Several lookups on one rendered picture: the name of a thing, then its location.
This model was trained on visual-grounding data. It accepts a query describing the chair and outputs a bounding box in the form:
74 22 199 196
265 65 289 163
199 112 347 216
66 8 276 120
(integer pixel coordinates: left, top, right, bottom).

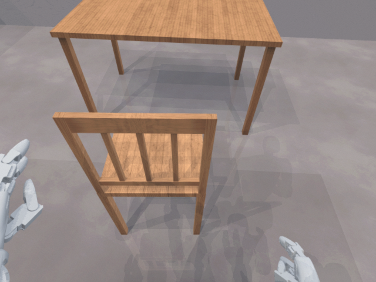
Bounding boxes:
52 112 217 235

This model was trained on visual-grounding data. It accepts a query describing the right robot hand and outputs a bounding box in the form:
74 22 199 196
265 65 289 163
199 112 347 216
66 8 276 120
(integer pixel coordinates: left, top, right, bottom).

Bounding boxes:
274 236 320 282

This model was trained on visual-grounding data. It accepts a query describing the table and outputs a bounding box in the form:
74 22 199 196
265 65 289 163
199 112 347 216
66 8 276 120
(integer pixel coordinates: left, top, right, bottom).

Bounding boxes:
50 0 283 135

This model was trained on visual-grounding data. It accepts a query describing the left robot hand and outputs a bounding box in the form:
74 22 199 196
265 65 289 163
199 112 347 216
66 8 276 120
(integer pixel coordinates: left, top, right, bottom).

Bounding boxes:
0 139 43 249

